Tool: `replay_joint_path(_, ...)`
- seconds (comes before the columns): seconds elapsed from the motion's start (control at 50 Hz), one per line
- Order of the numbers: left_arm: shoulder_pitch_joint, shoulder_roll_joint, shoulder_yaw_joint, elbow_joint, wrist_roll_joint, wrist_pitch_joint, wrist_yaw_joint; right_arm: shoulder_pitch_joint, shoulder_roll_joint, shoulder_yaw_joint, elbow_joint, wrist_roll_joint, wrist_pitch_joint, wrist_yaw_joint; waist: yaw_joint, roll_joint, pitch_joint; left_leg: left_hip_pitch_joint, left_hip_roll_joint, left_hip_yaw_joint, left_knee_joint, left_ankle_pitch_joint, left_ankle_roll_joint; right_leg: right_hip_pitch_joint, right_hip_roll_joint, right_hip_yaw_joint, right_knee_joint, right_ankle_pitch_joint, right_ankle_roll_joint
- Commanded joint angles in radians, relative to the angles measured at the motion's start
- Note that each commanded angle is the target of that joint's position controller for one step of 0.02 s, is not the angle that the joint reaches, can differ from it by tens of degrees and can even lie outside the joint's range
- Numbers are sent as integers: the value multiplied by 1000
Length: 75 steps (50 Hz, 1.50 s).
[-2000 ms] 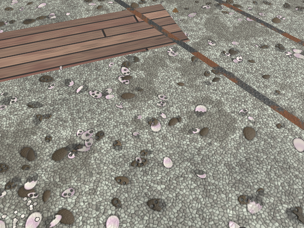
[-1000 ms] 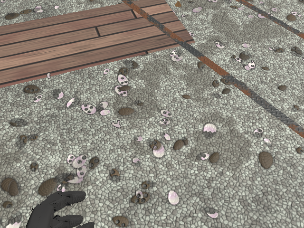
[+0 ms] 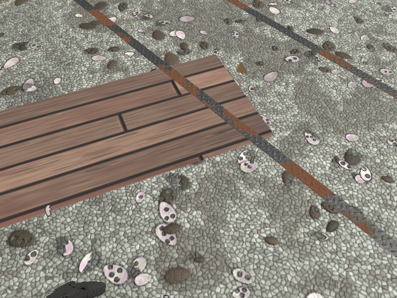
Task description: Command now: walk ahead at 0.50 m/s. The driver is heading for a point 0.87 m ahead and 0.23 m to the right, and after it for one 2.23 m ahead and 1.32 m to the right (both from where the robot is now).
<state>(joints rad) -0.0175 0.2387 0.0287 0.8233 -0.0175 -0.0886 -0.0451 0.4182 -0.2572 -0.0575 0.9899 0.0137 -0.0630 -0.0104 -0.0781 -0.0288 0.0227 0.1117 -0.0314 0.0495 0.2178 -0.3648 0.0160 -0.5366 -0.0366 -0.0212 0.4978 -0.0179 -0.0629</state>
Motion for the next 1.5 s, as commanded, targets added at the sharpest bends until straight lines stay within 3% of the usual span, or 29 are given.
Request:
replay_joint_path(0.02,211,185,72,14,0,-15,7,-36,-161,-30,-48,-4,8,-8,180,112,-131,-65,226,-56,331,916,103,339,46,-37,-19,-20,-65)
replay_joint_path(0.04,398,254,92,54,13,-11,18,-27,-135,-15,-73,-21,6,-9,236,8,-275,-295,164,-20,639,621,70,661,-136,172,18,0,-131)
replay_joint_path(0.06,449,300,100,77,11,-4,14,100,6,23,-72,-18,-17,5,160,-250,-395,-694,-30,-52,975,-132,7,970,-350,652,-94,-212,-289)
replay_joint_path(0.08,427,209,73,71,1,-6,14,27,-95,2,-66,7,-41,10,199,-153,-350,-806,7,-186,1093,-224,27,933,-331,714,-179,-320,-255)
replay_joint_path(0.1,340,175,62,55,2,-9,17,-65,-145,-13,-100,33,-57,13,181,-118,-202,-868,57,-166,1102,-140,42,798,-305,568,-206,-285,-215)
replay_joint_path(0.14,212,127,48,33,16,-15,14,-141,-138,-21,-114,14,-58,1,119,-8,-67,-790,143,-124,1000,17,36,521,-236,377,-268,-108,-182)
replay_joint_path(0.22,213,126,46,59,20,-26,16,-115,-73,-19,-116,2,-16,-3,58,-40,-26,-695,192,-116,871,100,9,354,-187,233,-367,-18,-187)
replay_joint_path(0.36,320,169,53,106,9,-13,47,-355,-50,-9,-188,-6,-21,7,122,-19,30,-744,158,-67,464,444,-25,393,-136,92,-399,39,-142)
replay_joint_path(0.48,416,182,60,159,-4,13,52,-501,-66,-2,-249,6,-33,39,156,-25,66,-755,123,-69,307,378,7,564,-212,115,-316,59,-127)
replay_joint_path(0.52,402,197,67,159,-7,23,55,-457,-95,-12,-247,6,-41,45,113,-42,43,-670,101,-66,274,307,27,589,-229,144,-252,144,-111)
replay_joint_path(0.56,362,185,61,143,-3,31,55,-222,-166,-50,-180,1,-48,35,-8,-31,-98,-323,62,-33,243,308,68,516,-154,104,1,341,-70)
replay_joint_path(0.58,363,135,41,113,16,29,54,-37,-241,-72,-146,-16,-48,24,-69,65,-260,-12,230,-202,283,322,127,321,-81,56,304,118,-33)
replay_joint_path(0.6,498,-3,4,109,5,10,49,16,-309,-85,-121,-21,-39,26,-6,344,-393,306,464,-641,172,151,272,-60,91,24,639,-497,30)
replay_joint_path(0.62,451,115,31,126,-19,-4,48,10,-198,-58,-130,-17,-40,27,-39,244,-371,259,447,-711,98,20,254,-150,48,157,768,-569,24)
replay_joint_path(0.64,366,169,49,100,-39,-10,49,-74,-151,-42,-144,-16,-44,24,-28,195,-220,133,418,-554,79,38,203,-209,2,148,795,-487,11)
replay_joint_path(0.68,305,147,57,93,-24,0,61,-202,-94,-25,-155,-20,-50,26,27,120,-83,-111,344,-341,12,169,161,-144,-75,125,717,-336,15)
replay_joint_path(0.72,339,102,61,99,-22,27,59,-238,-70,-21,-146,-32,-57,26,72,142,-49,-224,306,-220,-47,233,146,-52,-105,128,670,-269,17)
replay_joint_path(0.8,282,74,65,58,-14,60,56,-218,-106,-36,-120,-34,-64,10,87,97,5,-248,309,-82,-98,344,166,-131,-116,137,577,-153,32)
replay_joint_path(1.02,-12,55,46,-86,-5,52,-6,-102,-172,-62,-78,-4,-15,-16,11,67,90,-25,338,148,-43,513,129,-179,-70,-15,167,-36,2)
replay_joint_path(1.08,57,102,70,-100,-9,58,-15,-138,-213,-74,-92,9,4,-20,81,118,11,9,340,189,146,960,99,-5,17,-96,157,-178,-51)
replay_joint_path(1.12,331,198,126,-34,-15,62,-1,-172,-217,-70,-107,16,16,-21,232,96,-134,-120,281,225,527,1002,45,389,103,-108,61,-132,-118)
replay_joint_path(1.14,452,301,157,-5,-15,71,23,-155,-151,-47,-133,-20,6,-20,246,-80,-211,-409,218,222,860,476,-7,674,-74,185,39,-115,-183)
replay_joint_path(1.16,390,363,156,-40,-12,57,20,-110,-45,-15,-193,-24,-32,-9,132,-242,-319,-789,-11,36,1168,-234,-58,911,-285,795,-144,-321,-383)
replay_joint_path(1.18,414,275,127,-47,-1,42,11,-226,-127,-27,-211,20,-74,6,201,-98,-326,-902,28,-137,1217,-208,-30,913,-301,824,-240,-340,-352)
replay_joint_path(1.2,384,222,112,-42,3,28,11,-277,-137,-30,-229,44,-93,13,187,-72,-204,-957,73,-127,1173,-123,0,822,-271,669,-232,-277,-311)
replay_joint_path(1.22,312,183,101,-54,-2,19,10,-270,-134,-31,-211,27,-98,6,136,17,-122,-902,122,-130,1075,-42,7,665,-221,538,-227,-173,-269)
replay_joint_path(1.26,213,131,81,-88,8,15,20,-244,-155,-48,-194,-9,-77,0,71,7,-79,-755,169,-136,943,39,-7,463,-158,407,-257,-31,-233)
replay_joint_path(1.4,282,204,98,-79,3,31,66,-402,-82,-27,-262,-32,-42,-2,92,-28,-21,-652,70,-69,500,335,-82,275,-33,202,-216,355,-160)
replay_joint_path(1.5,339,188,96,-67,-6,67,80,-482,-101,-26,-308,-15,-37,19,129,-77,-56,-576,1,-99,297,439,-61,341,-45,305,-112,213,-100)
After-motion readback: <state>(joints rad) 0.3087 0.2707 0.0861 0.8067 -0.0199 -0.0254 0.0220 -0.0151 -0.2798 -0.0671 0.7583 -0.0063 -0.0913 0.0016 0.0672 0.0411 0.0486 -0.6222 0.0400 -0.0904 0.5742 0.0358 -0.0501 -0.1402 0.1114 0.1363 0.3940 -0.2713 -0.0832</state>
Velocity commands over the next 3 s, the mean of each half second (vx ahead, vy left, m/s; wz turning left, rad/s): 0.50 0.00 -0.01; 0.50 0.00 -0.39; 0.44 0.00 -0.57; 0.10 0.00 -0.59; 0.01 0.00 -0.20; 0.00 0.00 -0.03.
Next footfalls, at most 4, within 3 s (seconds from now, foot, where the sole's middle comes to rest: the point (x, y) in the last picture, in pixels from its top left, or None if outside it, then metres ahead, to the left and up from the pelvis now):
0.02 right None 0.19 -0.11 -0.77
0.58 left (153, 293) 0.49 0.13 -0.77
1.12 right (234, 223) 0.72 -0.16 -0.77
1.60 left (216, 154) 1.04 -0.13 -0.77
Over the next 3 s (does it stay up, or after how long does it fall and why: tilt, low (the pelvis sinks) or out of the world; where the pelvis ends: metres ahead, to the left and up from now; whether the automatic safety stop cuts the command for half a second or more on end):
stays up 0.87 -0.16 0.01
